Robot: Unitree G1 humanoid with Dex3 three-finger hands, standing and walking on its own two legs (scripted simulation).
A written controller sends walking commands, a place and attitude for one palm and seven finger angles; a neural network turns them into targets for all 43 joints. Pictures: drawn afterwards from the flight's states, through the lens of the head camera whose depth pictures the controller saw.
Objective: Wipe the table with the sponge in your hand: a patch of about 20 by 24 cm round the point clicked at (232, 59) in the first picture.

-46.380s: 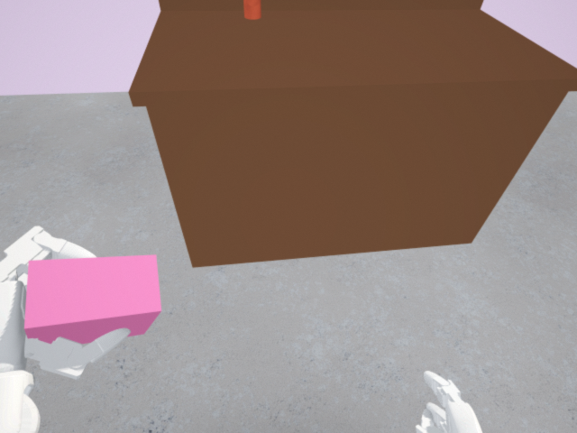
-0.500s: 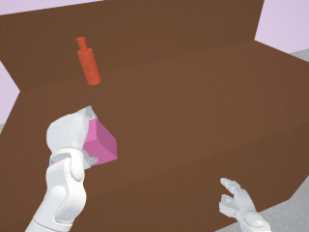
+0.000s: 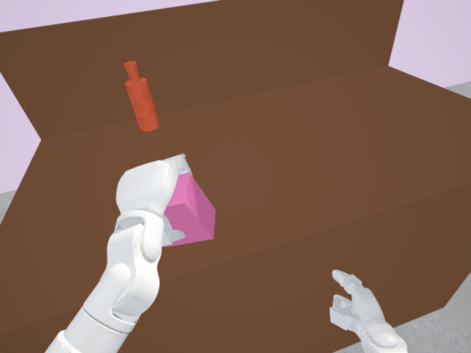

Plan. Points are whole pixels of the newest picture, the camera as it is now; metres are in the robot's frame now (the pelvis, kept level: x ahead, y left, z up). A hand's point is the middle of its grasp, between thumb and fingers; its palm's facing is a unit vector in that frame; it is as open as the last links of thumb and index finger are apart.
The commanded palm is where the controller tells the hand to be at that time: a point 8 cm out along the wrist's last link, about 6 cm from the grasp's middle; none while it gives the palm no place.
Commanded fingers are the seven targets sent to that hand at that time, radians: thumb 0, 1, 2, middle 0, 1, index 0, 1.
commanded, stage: slide across to the third lane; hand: left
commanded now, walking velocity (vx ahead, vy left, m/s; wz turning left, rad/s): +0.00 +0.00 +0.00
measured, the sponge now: (179, 217) +0.30 +0.15 +0.13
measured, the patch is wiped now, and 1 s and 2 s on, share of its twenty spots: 0.75 0.90 0.90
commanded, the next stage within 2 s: wipe forward along the third lane in 0.16 s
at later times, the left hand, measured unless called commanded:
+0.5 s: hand (190, 191) +0.32 +0.13 +0.16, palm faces +0.19 -0.25 -0.95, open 10.3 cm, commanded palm +0.29 +0.15 +0.21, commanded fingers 0.00 0.10 1.30 -1.20 -1.60 -1.20 -1.60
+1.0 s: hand (182, 175) +0.37 +0.16 +0.16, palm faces +0.13 -0.12 -0.98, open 10.3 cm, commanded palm +0.34 +0.18 +0.19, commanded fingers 0.00 0.10 1.30 -1.20 -1.60 -1.20 -1.60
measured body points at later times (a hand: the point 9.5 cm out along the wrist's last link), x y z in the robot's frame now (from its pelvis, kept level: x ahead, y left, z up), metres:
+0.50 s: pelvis +0.00 -0.01 +0.00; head -0.06 -0.06 +0.45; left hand +0.31 +0.14 +0.22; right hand +0.24 -0.20 -0.07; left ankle +0.03 +0.14 -0.73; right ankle +0.00 -0.08 -0.73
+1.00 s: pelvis +0.01 -0.01 +0.00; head -0.04 -0.05 +0.45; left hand +0.36 +0.16 +0.21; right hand +0.23 -0.23 -0.08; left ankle +0.03 +0.14 -0.73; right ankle +0.00 -0.08 -0.73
